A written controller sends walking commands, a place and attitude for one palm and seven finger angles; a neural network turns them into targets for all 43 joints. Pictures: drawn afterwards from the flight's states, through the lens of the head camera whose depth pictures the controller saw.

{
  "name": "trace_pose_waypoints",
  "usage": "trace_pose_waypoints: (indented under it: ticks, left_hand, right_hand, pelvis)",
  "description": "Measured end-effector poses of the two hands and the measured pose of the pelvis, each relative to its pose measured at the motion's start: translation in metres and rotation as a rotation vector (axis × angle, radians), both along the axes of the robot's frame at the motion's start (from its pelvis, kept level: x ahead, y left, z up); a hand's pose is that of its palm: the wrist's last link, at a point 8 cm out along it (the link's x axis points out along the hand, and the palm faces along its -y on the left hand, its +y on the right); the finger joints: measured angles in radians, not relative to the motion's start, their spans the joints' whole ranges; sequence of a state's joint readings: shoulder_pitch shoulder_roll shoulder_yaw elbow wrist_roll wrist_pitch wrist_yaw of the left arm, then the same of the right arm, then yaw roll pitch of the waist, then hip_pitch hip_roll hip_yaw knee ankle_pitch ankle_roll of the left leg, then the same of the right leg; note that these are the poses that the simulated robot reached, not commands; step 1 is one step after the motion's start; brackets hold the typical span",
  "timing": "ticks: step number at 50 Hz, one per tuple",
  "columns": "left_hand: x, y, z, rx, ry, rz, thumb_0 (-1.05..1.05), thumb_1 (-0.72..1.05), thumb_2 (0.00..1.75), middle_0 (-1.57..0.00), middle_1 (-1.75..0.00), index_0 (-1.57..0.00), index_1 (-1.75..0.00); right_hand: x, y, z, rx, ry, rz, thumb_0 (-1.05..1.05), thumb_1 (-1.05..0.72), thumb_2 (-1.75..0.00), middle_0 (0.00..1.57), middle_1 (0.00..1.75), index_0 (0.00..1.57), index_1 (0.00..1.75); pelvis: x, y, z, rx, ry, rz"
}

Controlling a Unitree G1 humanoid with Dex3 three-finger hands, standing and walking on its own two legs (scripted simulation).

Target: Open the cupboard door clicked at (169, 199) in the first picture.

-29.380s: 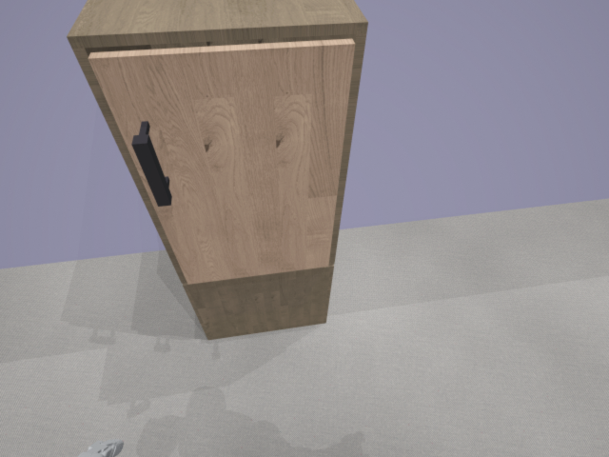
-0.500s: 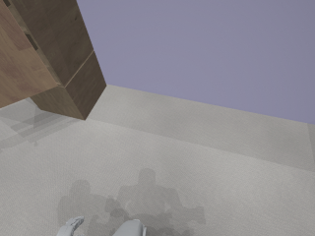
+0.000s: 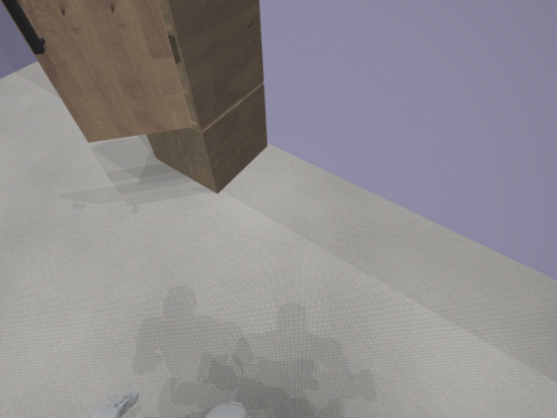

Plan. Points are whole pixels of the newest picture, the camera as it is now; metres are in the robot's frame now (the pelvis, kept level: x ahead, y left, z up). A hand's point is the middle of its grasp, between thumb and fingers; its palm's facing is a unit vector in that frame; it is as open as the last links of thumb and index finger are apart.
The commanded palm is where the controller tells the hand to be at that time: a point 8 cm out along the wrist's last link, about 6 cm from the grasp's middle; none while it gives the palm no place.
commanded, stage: turn to face it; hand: left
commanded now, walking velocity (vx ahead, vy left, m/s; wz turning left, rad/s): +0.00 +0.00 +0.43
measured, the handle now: (26, 22) +0.96 +0.71 +0.07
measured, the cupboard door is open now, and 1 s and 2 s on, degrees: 47 47 47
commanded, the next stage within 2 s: take the last steps up to it in 0.32 s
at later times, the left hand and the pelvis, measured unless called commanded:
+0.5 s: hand out of the picture +0.01 +0.21 -0.16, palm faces +0.27 -0.93 -0.25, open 7.4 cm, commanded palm none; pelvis +0.01 -0.01 +0.01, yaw +12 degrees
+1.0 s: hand out of the picture -0.01 +0.27 -0.17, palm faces +0.40 -0.90 -0.19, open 7.4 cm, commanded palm none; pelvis +0.07 +0.09 +0.01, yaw +19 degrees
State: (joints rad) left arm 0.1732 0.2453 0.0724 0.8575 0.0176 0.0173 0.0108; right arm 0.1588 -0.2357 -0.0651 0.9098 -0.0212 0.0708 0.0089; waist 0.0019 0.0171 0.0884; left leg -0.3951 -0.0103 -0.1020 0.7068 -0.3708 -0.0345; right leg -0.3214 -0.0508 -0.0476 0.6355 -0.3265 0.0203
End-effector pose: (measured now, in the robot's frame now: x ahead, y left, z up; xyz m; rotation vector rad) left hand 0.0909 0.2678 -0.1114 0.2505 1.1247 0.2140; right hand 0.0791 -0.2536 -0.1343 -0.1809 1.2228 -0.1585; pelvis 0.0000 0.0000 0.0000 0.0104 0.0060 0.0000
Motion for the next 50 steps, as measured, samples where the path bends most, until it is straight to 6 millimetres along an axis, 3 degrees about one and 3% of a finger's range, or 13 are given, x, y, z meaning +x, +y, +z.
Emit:
trace_pose_waypoints:
  ticks: [4, 8, 16, 22, 29, 33, 37, 41, 45, 47, 50]
  left_hand:
    - [-0.023, -0.011, 0.006, -0.006, 0.019, 0.057, 0.01, 0.91, 0.9, -0.2, -0.29, -0.2, -0.3]
    - [-0.047, -0.02, 0.004, -0.045, 0.065, 0.1, 0.01, 0.91, 0.9, -0.2, -0.29, -0.2, -0.3]
    - [-0.097, -0.009, -0.029, -0.114, 0.166, 0.217, 0.01, 0.9, 0.9, -0.2, -0.3, -0.2, -0.3]
    - [-0.103, -0.008, -0.019, -0.1, 0.173, 0.269, 0.01, 0.91, 0.9, -0.2, -0.29, -0.2, -0.3]
    - [-0.109, -0.024, -0.009, -0.075, 0.109, 0.31, 0.01, 0.91, 0.9, -0.2, -0.29, -0.2, -0.3]
    - [-0.125, -0.033, -0.003, -0.107, 0.141, 0.355, 0.01, 0.91, 0.9, -0.2, -0.29, -0.2, -0.3]
    - [-0.141, -0.035, -0.004, -0.151, 0.191, 0.403, 0.01, 0.91, 0.9, -0.2, -0.29, -0.2, -0.3]
    - [-0.16, -0.026, -0.013, -0.195, 0.258, 0.462, 0.01, 0.9, 0.9, -0.2, -0.3, -0.2, -0.3]
    - [-0.171, 0.0, -0.032, -0.228, 0.337, 0.492, 0.01, 0.9, 0.9, -0.2, -0.3, -0.2, -0.3]
    - [-0.161, 0.018, -0.035, -0.217, 0.352, 0.479, 0.01, 0.91, 0.9, -0.2, -0.3, -0.2, -0.3]
    - [-0.124, 0.048, -0.029, -0.19, 0.294, 0.454, 0.01, 0.91, 0.9, -0.2, -0.29, -0.2, -0.3]
  right_hand:
    - [0.013, -0.006, 0.005, 0.004, 0.014, 0.037, 0.0, -0.91, -0.89, 0.2, 0.3, 0.2, 0.3]
    - [0.032, 0.0, 0.018, 0.004, -0.003, 0.081, 0.0, -0.91, -0.9, 0.19, 0.3, 0.2, 0.3]
    - [0.069, 0.033, 0.02, -0.033, -0.075, 0.209, 0.0, -0.91, -0.9, 0.19, 0.3, 0.2, 0.3]
    - [0.064, 0.043, 0.02, -0.017, -0.036, 0.255, 0.0, -0.91, -0.89, 0.2, 0.3, 0.2, 0.3]
    - [0.061, 0.032, 0.003, 0.024, 0.035, 0.274, 0.0, -0.9, -0.89, 0.2, 0.3, 0.2, 0.3]
    - [0.071, 0.034, 0.014, 0.017, 0.063, 0.291, 0.0, -0.91, -0.89, 0.2, 0.3, 0.2, 0.3]
    - [0.092, 0.05, 0.024, 0.006, 0.064, 0.33, 0.0, -0.91, -0.9, 0.19, 0.3, 0.2, 0.3]
    - [0.126, 0.086, 0.027, -0.004, 0.032, 0.393, 0.0, -0.91, -0.9, 0.19, 0.3, 0.19, 0.3]
    - [0.158, 0.127, 0.021, -0.019, -0.068, 0.431, 0.0, -0.91, -0.9, 0.19, 0.3, 0.19, 0.3]
    - [0.16, 0.142, 0.021, -0.019, -0.088, 0.423, 0.0, -0.91, -0.9, 0.19, 0.3, 0.2, 0.3]
    - [0.149, 0.156, 0.022, -0.01, -0.054, 0.4, 0.0, -0.91, -0.9, 0.19, 0.3, 0.2, 0.3]
  pelvis:
    - [0.001, -0.004, 0.008, 0.01, -0.015, 0.057]
    - [0.004, -0.005, 0.016, 0.032, -0.013, 0.093]
    - [0.004, 0.01, 0.002, 0.005, -0.004, 0.158]
    - [0.003, 0.002, 0.011, -0.011, -0.004, 0.195]
    - [0.01, -0.009, 0.007, -0.004, -0.01, 0.246]
    - [0.02, 0.0, 0.018, -0.001, -0.003, 0.28]
    - [0.032, 0.015, 0.023, 0.012, 0.009, 0.313]
    - [0.044, 0.04, 0.02, 0.011, 0.011, 0.336]
    - [0.056, 0.073, 0.003, -0.008, 0.003, 0.343]
    - [0.062, 0.083, 0.003, -0.005, -0.003, 0.334]
    - [0.073, 0.095, 0.01, -0.005, -0.005, 0.334]
